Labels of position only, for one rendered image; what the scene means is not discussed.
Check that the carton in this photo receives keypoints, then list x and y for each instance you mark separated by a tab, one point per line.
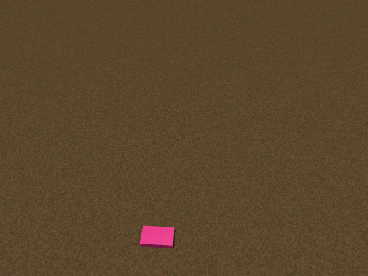
157	237

